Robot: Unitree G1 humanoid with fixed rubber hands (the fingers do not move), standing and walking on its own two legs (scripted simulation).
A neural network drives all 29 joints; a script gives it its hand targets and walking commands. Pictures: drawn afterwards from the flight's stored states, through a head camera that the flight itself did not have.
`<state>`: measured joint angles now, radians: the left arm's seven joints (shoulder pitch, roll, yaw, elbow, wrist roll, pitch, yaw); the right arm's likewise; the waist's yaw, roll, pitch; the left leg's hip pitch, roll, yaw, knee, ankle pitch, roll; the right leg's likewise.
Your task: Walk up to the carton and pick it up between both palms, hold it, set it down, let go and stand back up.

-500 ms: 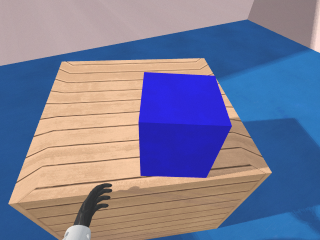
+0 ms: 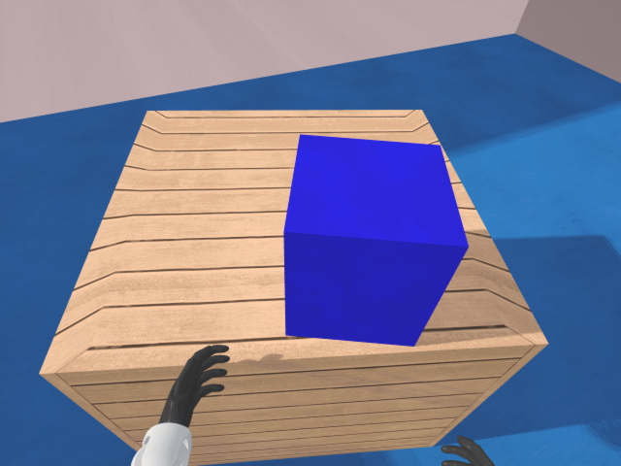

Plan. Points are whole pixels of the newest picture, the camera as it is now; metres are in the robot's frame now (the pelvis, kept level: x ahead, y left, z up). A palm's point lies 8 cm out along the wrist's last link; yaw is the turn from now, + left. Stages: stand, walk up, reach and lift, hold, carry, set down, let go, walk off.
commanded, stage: stand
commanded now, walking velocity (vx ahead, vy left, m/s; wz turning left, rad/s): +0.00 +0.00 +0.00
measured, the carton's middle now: (359, 244) +0.43 -0.06 +0.04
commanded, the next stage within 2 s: none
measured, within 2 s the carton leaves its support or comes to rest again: neither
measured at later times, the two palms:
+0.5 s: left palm out of the picture +0.06 +0.22 -0.13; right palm out of the picture +0.09 -0.25 -0.11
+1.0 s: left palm out of the picture +0.02 +0.20 -0.14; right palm out of the picture +0.10 -0.27 -0.12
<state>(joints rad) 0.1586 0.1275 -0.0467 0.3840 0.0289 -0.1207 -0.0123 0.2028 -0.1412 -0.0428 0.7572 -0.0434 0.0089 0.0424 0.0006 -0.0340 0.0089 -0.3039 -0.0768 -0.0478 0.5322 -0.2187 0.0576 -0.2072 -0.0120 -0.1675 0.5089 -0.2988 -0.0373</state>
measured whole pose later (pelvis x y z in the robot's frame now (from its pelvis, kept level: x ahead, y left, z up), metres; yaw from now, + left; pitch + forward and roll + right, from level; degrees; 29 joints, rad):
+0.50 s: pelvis -0.01 -0.03 +0.00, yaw +2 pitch +0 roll -1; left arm 0.27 0.21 0.07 0.74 0.03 0.02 0.02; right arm 0.24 -0.15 -0.04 0.79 -0.03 0.01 0.01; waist 0.02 -0.03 0.08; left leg -0.34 -0.05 -0.11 0.56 -0.21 0.01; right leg -0.21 0.02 -0.22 0.50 -0.30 -0.09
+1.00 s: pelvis +0.02 -0.04 +0.00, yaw +3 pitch -1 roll +0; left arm 0.29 0.19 0.06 0.97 0.03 0.01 0.03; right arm 0.24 -0.16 -0.03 0.91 -0.02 0.02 -0.04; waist 0.03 -0.03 0.05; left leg -0.27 -0.06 -0.11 0.55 -0.25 0.01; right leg -0.14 0.02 -0.23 0.48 -0.33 -0.09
